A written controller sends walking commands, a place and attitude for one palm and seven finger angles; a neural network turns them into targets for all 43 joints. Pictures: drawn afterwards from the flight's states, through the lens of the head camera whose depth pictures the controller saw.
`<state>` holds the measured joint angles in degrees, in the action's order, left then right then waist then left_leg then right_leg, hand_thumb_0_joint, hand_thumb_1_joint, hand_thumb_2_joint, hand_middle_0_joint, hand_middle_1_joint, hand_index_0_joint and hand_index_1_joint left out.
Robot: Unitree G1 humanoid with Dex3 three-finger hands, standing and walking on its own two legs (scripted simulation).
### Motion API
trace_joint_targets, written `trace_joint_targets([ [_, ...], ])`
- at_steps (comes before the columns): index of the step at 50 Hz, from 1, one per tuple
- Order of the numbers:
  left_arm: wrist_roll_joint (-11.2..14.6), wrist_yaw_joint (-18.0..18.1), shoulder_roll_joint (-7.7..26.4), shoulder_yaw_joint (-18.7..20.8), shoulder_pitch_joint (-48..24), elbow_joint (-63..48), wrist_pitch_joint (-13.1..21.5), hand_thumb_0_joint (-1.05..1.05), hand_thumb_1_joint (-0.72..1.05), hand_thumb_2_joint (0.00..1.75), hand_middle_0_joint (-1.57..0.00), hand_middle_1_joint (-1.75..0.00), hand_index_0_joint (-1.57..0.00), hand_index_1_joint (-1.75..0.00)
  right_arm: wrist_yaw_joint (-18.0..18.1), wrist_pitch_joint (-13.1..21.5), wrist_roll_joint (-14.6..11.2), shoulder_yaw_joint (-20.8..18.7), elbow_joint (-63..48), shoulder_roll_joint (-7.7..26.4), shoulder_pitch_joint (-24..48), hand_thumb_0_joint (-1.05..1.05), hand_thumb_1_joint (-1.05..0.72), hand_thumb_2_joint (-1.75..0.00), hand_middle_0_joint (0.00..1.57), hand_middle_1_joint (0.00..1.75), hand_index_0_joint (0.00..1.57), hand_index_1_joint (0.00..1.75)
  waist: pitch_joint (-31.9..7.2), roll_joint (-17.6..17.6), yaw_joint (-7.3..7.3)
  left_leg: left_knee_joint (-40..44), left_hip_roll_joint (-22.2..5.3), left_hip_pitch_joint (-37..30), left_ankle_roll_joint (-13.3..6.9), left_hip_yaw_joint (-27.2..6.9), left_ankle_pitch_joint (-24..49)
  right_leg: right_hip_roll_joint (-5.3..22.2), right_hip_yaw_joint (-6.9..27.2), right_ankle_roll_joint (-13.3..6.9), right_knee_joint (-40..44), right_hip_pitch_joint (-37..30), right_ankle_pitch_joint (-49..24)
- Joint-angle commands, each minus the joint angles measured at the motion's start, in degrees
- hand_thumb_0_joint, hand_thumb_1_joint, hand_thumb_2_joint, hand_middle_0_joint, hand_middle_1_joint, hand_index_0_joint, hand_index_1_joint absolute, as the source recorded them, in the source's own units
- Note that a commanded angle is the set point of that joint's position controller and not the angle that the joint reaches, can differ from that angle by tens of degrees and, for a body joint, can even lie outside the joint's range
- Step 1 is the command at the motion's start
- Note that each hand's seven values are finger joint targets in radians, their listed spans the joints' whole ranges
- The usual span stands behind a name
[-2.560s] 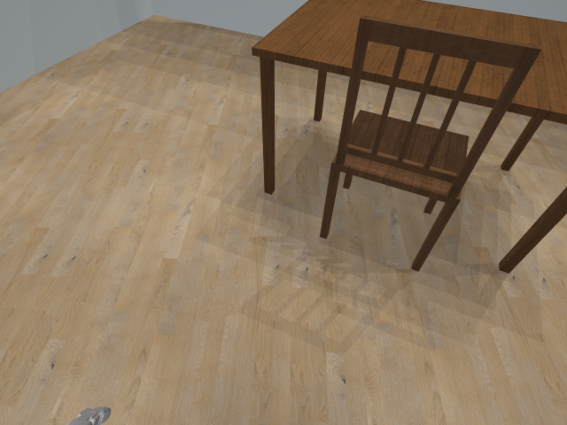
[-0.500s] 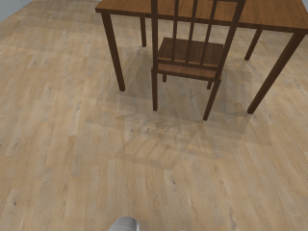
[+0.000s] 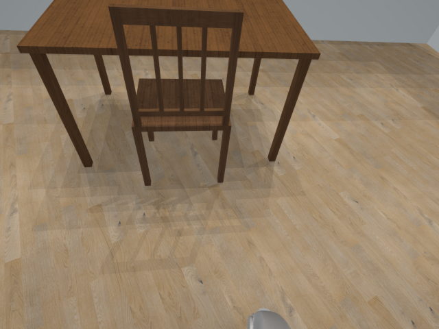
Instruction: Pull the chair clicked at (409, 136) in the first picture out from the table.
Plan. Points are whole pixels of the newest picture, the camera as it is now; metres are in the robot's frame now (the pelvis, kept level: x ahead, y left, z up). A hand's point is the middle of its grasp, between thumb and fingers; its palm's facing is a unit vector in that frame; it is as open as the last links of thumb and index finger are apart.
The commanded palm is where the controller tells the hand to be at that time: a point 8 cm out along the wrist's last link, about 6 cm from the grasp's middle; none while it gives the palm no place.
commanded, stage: walk to a spot facing it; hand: left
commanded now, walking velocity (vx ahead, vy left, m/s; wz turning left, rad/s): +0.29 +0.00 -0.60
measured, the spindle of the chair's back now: (180, 73) +0.97 +0.20 -0.08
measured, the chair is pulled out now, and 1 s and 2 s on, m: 0.00 0.00 0.00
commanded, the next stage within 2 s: turn to face it in 0.44 s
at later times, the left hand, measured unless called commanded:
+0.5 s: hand (178, 264) +0.29 +0.11 -0.18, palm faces -0.25 -0.95 -0.18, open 7.3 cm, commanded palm none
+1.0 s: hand (187, 218) +0.41 +0.10 -0.17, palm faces -0.14 -0.97 -0.17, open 7.4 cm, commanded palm none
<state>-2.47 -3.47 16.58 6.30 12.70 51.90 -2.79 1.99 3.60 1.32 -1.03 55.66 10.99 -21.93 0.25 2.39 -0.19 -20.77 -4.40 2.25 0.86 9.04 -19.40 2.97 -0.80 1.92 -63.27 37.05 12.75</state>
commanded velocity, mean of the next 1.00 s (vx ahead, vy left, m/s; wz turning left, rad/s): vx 0.14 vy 0.00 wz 0.06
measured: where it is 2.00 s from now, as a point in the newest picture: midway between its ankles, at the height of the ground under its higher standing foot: (229, 309)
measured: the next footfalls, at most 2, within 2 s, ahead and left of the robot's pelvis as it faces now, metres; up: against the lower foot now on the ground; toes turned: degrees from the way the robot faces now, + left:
right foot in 0.18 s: +0.19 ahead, -0.17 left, +0.00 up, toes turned -15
left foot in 0.60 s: +0.34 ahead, +0.02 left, +0.00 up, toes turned -9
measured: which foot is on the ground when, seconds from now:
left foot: down 0.00-0.18, up 0.20-0.58, down 0.60-1.00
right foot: up 0.00-0.16, down 0.18-0.60, up 0.62-1.00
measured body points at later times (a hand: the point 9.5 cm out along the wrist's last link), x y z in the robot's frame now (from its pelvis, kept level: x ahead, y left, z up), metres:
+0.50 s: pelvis +0.17 -0.06 -0.01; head +0.19 -0.04 +0.44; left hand +0.30 +0.16 -0.16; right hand +0.17 -0.31 -0.14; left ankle +0.27 +0.05 -0.71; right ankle +0.15 -0.15 -0.74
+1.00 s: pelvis +0.29 -0.06 +0.00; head +0.32 -0.04 +0.45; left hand +0.42 +0.15 -0.16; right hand +0.23 -0.28 -0.15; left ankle +0.30 +0.03 -0.74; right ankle +0.27 -0.20 -0.70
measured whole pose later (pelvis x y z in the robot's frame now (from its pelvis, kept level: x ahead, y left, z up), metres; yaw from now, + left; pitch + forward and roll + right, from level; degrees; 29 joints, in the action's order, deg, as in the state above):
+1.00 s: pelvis +0.29 -0.06 +0.00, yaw -9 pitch +1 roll -1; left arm -0.8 1.1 10.3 3.6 8.4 56.6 -2.1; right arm 1.2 -0.3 1.4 -1.9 59.9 8.3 -19.0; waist 2.4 1.3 2.4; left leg -26.1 1.1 12.4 -3.1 1.1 -14.3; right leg 2.9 -1.7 4.0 -47.5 23.7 23.4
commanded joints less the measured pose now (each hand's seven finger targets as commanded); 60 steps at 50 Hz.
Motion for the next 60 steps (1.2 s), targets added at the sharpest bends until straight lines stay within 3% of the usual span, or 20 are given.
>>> trace_joint_targets([
  [1, 0.7, -1.0, -2.2, -2.3, -13.6, -7.5, 2.1, 0.0, 0.9, 0.9, -0.2, -0.3, -0.2, -0.3, 0.1, 1.1, 0.4, -2.4, -0.2, 9.4, -6.3, 0.0, -0.9, -0.9, 0.2, 0.3, 0.2, 0.3, 7.7, -11.5, 4.24, 6.2, -14.3, -5.2, -7.9, -4.0, 24.3, 1.9, -4.1, -0.6, 12.7, 7.7, 1.4],
  [5, 1.0, -0.8, -1.5, -2.3, -12.6, -6.5, 2.7, 0.0, 0.9, 0.9, -0.2, -0.3, -0.2, -0.3, -0.3, 0.7, 0.5, -3.1, 0.8, 11.0, -5.2, 0.0, -0.9, -0.9, 0.2, 0.3, 0.2, 0.3, 6.1, -12.9, 2.32, 0.0, -15.0, -3.0, -6.0, 2.4, 39.2, -1.7, -7.9, -3.8, 23.2, -6.2, 3.0],
  [7, 0.9, -0.2, 1.5, -1.3, -1.6, -3.2, 3.6, 0.0, 0.9, 0.9, -0.2, -0.3, -0.2, -0.3, -0.6, 0.5, -0.1, -3.5, 0.3, 12.3, -3.6, 0.0, -0.9, -0.9, 0.2, 0.3, 0.2, 0.3, -1.2, -9.8, -3.23, -15.8, -13.6, 1.5, -3.5, 6.0, 48.3, -5.1, -9.8, -5.9, 29.0, -25.1, 1.1],
  [8, 0.7, 0.3, 5.9, 0.0, 7.9, -0.2, 4.5, 0.0, 0.9, 0.9, -0.2, -0.3, -0.2, -0.3, -1.3, 0.3, -0.6, -2.9, -0.4, 11.4, -3.3, 0.0, -0.9, -0.9, 0.2, 0.3, 0.2, 0.3, -7.1, -4.3, -7.65, -30.3, -12.2, 13.8, -0.8, 6.9, 37.8, -2.5, -6.1, -8.0, 31.4, -43.9, -1.3],
  [9, 1.1, 1.4, 13.3, 1.8, 14.8, 1.0, 5.1, 0.0, 0.9, 0.9, -0.2, -0.3, -0.2, -0.3, -1.7, 0.4, -1.6, -2.0, -2.5, 6.6, -5.2, 0.0, -0.9, -0.9, 0.2, 0.3, 0.2, 0.3, -15.8, 8.4, -8.85, -51.3, -3.3, 32.4, 2.5, 5.6, -10.2, 17.0, 23.5, -15.2, 36.6, -58.7, 1.6],
  [10, 2.5, 2.1, 16.6, 2.3, 17.4, 1.9, 4.4, 0.0, 0.9, 0.9, -0.2, -0.3, -0.2, -0.3, -1.1, 0.6, -1.3, -2.1, -5.6, 6.6, 2.8, 0.0, -0.9, -0.9, 0.2, 0.3, 0.2, 0.3, -15.3, 8.1, -10.33, -60.9, -1.9, 39.4, 1.4, -3.3, -16.6, 22.9, 36.4, -18.5, 44.2, -55.8, -3.7],
  [12, 2.4, 2.8, 11.9, 1.1, 5.9, -1.4, 3.9, 0.0, 0.9, 0.9, -0.2, -0.3, -0.2, -0.3, -1.1, 0.3, -0.8, -2.9, -5.2, 7.9, 4.6, 0.0, -0.9, -0.9, 0.2, 0.3, 0.2, 0.3, -6.7, 3.4, -5.22, -61.6, -6.0, 38.4, 0.8, -8.5, -5.5, 19.5, 30.1, -16.8, 48.9, -38.5, 15.5],
  [17, 0.9, 3.5, 5.5, -1.0, -2.8, -1.7, 5.2, 0.0, 0.9, 0.9, -0.2, -0.3, -0.2, -0.3, -1.7, -2.5, 0.4, -2.6, -1.4, 4.3, -2.1, 0.0, -0.9, -0.9, 0.2, 0.3, 0.2, 0.3, -1.9, 1.5, 3.29, -43.4, -5.7, 25.0, 2.4, -5.7, 1.5, 9.4, 10.8, -12.6, 49.9, -16.2, 3.8],
  [25, 1.0, 3.1, 5.1, -0.5, 1.2, -0.2, 5.4, 0.0, 0.9, 0.9, -0.2, -0.3, -0.2, -0.3, -2.3, -0.8, 0.0, -2.6, -5.6, 3.6, 7.4, 0.0, -0.9, -0.9, 0.2, 0.3, 0.2, 0.3, 1.3, 3.3, 0.3, -21.2, -1.2, 20.6, 2.0, -4.3, 3.4, 8.7, 14.3, -12.8, 48.4, -18.5, 4.6],
  [28, 1.6, 3.3, 3.0, -0.9, 1.3, 0.1, 4.7, 0.0, 0.9, 0.9, -0.2, -0.3, -0.2, -0.3, -1.5, 0.1, 0.0, -2.5, -3.4, 4.4, 2.4, 0.0, -0.9, -0.9, 0.2, 0.3, 0.2, 0.3, -0.5, -0.1, 2.64, -7.7, 0.2, 6.5, 1.5, -3.5, 7.7, 4.7, 10.8, -9.4, 39.9, -16.6, 0.2],
  [30, 2.2, 3.1, -3.3, -2.5, 5.4, 0.4, 4.9, 0.0, 0.9, 0.9, -0.2, -0.3, -0.2, -0.3, -1.0, 0.2, 0.9, -3.7, -1.0, 13.3, -6.3, 0.0, -0.9, -0.9, 0.2, 0.3, 0.2, 0.3, -5.1, -22.2, 4.16, 3.8, -20.7, -6.6, -8.5, -29.0, 15.2, -6.3, -3.0, -3.0, 12.7, -3.8, 18.4],
  [31, 1.3, 3.7, -1.0, -2.4, 4.9, 1.5, 4.9, 0.0, 0.9, 0.9, -0.2, -0.3, -0.2, -0.3, -0.5, -0.3, 0.6, -3.1, -0.2, 11.2, -5.7, 0.0, -0.9, -0.9, 0.2, 0.3, 0.2, 0.3, -4.6, -19.7, 4.57, 6.1, -21.8, -4.1, -10.2, -32.9, 17.6, -4.2, 0.9, -2.8, 4.4, -3.3, 21.4],
  [34, 1.3, 3.5, -2.0, -2.7, 2.7, 3.8, 5.1, 0.0, 0.9, 0.9, -0.2, -0.3, -0.2, -0.3, 0.0, 0.2, 0.2, -0.9, -0.1, 5.5, 1.0, 0.0, -0.9, -0.9, 0.2, 0.3, 0.2, 0.3, 0.7, -8.0, 1.02, 4.1, -14.5, 4.1, -10.8, -20.9, 37.6, 1.0, 1.2, -1.0, 1.4, -5.7, 13.3],
  [36, 1.5, 3.8, -3.5, -3.3, 4.6, 5.3, 4.1, 0.0, 0.9, 0.9, -0.2, -0.3, -0.2, -0.3, 0.2, 0.4, -0.4, -0.7, 1.0, 4.9, 2.8, 0.0, -0.9, -0.9, 0.2, 0.3, 0.2, 0.3, -1.6, -10.3, -0.46, 2.7, -10.5, 3.7, -9.3, -13.4, 47.8, 1.4, -0.2, 0.4, 6.1, -10.2, 9.6],
  [39, 1.5, 4.3, -3.1, -2.8, 3.3, 4.9, 2.9, 0.0, 0.9, 0.9, -0.2, -0.3, -0.2, -0.3, 0.2, -0.5, -0.4, -1.7, 1.3, 6.5, 1.9, 0.0, -0.9, -0.9, 0.2, 0.3, 0.2, 0.3, -3.5, -9.3, 0.02, 1.0, -10.1, 1.4, -10.0, -14.3, 52.9, 0.8, -1.2, 1.6, 8.4, -10.6, 8.6],
  [47, 1.9, 4.8, -2.7, -2.0, -5.2, 0.4, 1.9, 0.0, 0.9, 0.9, -0.2, -0.3, -0.2, -0.3, -0.3, -3.1, 0.1, -3.7, 1.2, 8.6, 1.0, 0.0, -0.9, -0.9, 0.2, 0.3, 0.2, 0.3, -1.7, -11.4, 2.53, -0.4, -9.1, 3.3, -11.1, -20.6, 41.2, 0.0, -1.3, 2.4, 14.6, -10.1, 11.4],
  [53, 2.3, 5.2, -2.1, -1.6, -1.0, -0.2, 2.8, 0.0, 0.9, 0.9, -0.2, -0.3, -0.2, -0.3, -0.5, -3.9, -0.2, -4.7, -0.6, 9.3, 4.2, 0.0, -0.9, -0.9, 0.2, 0.3, 0.2, 0.3, -3.4, -10.3, -0.16, -6.0, -6.4, 9.5, -8.7, -23.8, 35.1, -1.9, -1.8, 1.0, 34.6, -24.0, 0.9],
  [54, 2.2, 5.4, -0.5, -1.3, 1.0, 0.2, 3.3, 0.0, 0.9, 0.9, -0.2, -0.3, -0.2, -0.3, -0.8, -3.9, -0.6, -4.6, -1.0, 8.3, 4.5, 0.0, -0.9, -0.9, 0.2, 0.3, 0.2, 0.3, -4.2, -6.7, -1.2, -9.2, -4.0, 14.2, -6.0, -22.3, 27.2, 0.8, 0.2, 0.6, 41.4, -31.6, -6.2],
  [56, 1.3, 5.8, 7.3, -0.1, 4.3, -0.2, 3.7, 0.0, 0.9, 0.9, -0.2, -0.3, -0.2, -0.3, -1.1, -3.9, -0.8, -4.2, -3.6, 4.0, 3.4, 0.0, -0.9, -0.9, 0.2, 0.3, 0.2, 0.3, -5.6, 12.8, -1.58, -29.6, 7.2, 29.4, 0.6, -9.1, -15.0, 24.7, 17.5, -9.6, 44.5, -40.0, -25.4],
  [60, 1.5, 6.0, 1.6, -1.4, -2.6, -2.1, 3.5, 0.0, 0.9, 0.9, -0.2, -0.3, -0.2, -0.3, -2.0, -6.1, 0.0, -4.4, -1.5, 4.3, 5.8, 0.0, -0.9, -0.9, 0.2, 0.3, 0.2, 0.3, 1.9, 5.4, 1.22, -48.5, 2.0, 29.4, 1.4, -10.6, -6.6, 16.6, 5.3, -10.4, 45.6, -26.5, -17.3],
])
